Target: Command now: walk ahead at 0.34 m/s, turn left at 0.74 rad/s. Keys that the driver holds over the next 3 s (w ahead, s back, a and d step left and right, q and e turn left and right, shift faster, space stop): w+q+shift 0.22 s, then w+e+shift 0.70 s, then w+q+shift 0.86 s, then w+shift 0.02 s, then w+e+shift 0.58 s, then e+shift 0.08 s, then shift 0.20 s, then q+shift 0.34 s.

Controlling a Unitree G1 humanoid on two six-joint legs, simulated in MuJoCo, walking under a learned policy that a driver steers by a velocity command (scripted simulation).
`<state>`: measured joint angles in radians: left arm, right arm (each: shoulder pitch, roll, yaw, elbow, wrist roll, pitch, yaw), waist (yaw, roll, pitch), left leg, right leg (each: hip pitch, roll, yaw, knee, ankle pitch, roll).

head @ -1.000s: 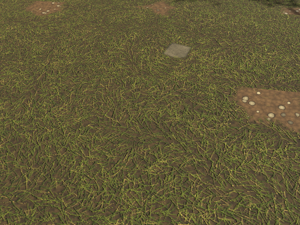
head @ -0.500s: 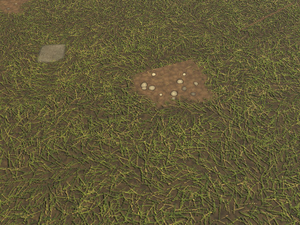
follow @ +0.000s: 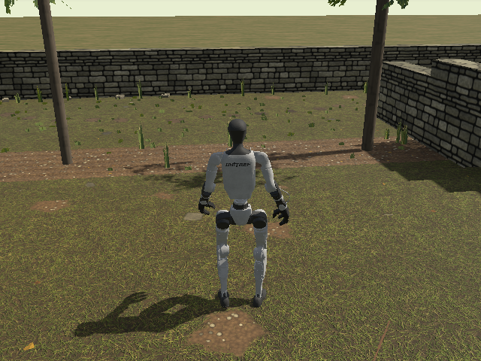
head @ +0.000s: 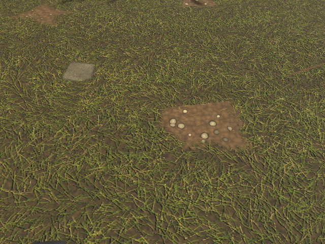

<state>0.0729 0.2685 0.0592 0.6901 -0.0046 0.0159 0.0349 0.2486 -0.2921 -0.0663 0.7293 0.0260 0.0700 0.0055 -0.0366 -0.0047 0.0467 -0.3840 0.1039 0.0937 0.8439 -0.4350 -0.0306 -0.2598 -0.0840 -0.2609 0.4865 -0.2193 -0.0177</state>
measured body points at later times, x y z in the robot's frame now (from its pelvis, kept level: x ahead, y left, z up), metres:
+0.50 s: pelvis +0.25 +0.09 -0.03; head +0.29 +0.11 +0.42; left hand +0.42 +0.37 -0.13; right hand +0.24 -0.19 -0.15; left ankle -0.03 +0.10 -0.73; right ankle +0.44 +0.06 -0.72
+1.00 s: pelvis +0.73 +0.16 -0.03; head +0.76 +0.16 +0.42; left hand +0.72 +0.46 -0.15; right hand +0.95 -0.09 -0.08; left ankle +0.87 +0.27 -0.74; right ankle +0.46 +0.09 -0.68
